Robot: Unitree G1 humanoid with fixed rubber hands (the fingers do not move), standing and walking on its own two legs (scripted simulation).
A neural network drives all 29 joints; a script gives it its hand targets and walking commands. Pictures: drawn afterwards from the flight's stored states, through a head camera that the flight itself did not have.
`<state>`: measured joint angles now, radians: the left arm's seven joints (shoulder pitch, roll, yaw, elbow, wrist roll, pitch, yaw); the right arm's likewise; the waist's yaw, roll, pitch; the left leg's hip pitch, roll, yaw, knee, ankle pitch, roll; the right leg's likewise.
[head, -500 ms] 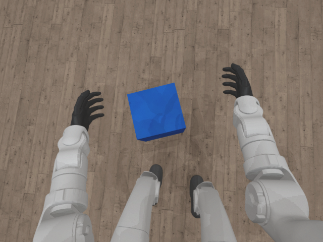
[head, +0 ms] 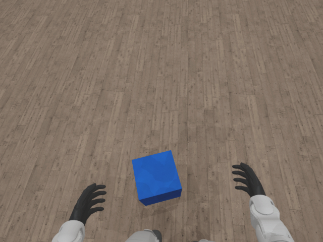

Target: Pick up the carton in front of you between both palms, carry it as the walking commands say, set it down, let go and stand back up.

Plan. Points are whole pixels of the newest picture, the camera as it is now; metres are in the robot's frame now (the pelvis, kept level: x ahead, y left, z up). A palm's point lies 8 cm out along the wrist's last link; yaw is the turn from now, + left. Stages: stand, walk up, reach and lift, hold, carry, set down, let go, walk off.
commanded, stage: let go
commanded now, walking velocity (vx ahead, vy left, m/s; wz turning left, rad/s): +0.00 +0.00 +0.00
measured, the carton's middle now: (157, 179) +0.39 +0.10 -0.64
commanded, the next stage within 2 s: stand in 0.64 s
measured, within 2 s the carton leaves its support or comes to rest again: neither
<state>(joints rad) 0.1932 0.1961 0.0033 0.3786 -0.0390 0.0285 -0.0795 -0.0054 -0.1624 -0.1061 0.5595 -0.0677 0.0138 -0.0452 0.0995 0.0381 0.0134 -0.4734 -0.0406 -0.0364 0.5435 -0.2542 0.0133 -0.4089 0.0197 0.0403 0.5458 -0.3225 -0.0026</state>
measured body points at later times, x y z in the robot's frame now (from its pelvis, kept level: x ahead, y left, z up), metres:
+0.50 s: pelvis +0.00 -0.02 +0.01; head +0.00 -0.02 +0.46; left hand +0.18 +0.22 -0.06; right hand +0.17 -0.25 -0.07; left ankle +0.00 +0.11 -0.73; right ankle -0.04 -0.12 -0.73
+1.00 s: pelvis +0.01 +0.01 +0.00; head +0.02 +0.04 +0.45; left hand +0.16 +0.29 -0.11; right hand +0.14 -0.29 -0.07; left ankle +0.00 +0.11 -0.73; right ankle -0.04 -0.12 -0.73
